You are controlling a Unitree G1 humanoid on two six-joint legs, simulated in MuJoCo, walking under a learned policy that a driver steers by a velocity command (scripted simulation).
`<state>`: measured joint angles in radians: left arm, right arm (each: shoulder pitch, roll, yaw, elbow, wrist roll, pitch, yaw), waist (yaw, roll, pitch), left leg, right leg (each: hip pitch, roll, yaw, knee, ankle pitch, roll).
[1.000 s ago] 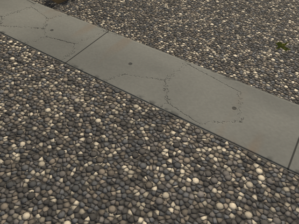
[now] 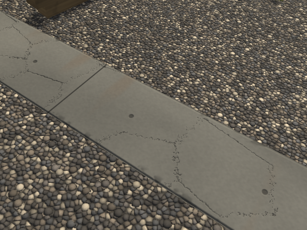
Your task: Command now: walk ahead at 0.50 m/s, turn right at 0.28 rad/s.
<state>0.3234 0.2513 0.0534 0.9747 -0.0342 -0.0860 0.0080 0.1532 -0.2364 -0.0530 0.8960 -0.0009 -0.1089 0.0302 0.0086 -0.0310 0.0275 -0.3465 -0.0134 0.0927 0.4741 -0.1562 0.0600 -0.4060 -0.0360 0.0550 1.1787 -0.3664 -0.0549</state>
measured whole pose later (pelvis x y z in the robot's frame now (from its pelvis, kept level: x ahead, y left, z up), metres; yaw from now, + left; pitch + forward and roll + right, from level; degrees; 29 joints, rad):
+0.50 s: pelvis +0.27 -0.06 -0.02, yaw -15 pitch +2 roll +1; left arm 0.09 0.25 0.09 0.76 -0.02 -0.05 -0.04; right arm 0.29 -0.26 -0.06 0.96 0.01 -0.07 -0.02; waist -0.01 -0.01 0.06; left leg -0.13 0.07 0.13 1.00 -0.48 -0.02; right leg -0.50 0.04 -0.07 0.65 -0.19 -0.14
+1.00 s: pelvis +0.50 -0.11 -0.01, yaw -34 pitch +3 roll +1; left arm 0.26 0.30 0.08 0.70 -0.02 0.02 0.03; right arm 0.04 -0.24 -0.05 0.72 -0.02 -0.07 -0.01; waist 0.04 -0.03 0.04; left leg -0.49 -0.02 0.01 0.53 -0.09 0.02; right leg -0.42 0.11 0.14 1.19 -0.58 0.02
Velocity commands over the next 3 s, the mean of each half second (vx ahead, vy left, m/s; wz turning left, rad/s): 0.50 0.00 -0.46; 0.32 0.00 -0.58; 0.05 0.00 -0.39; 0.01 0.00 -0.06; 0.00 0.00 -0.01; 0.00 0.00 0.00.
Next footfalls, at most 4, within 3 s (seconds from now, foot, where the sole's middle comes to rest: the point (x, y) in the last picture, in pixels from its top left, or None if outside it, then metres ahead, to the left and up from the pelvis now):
0.46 right None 0.38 -0.16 -0.77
0.90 left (177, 184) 0.69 -0.10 -0.77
1.30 right None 0.46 -0.25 -0.77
1.64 left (169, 199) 0.61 -0.06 -0.77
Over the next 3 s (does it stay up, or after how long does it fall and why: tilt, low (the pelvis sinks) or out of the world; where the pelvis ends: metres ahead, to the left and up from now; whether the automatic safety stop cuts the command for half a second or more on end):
stays up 0.50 -0.14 0.00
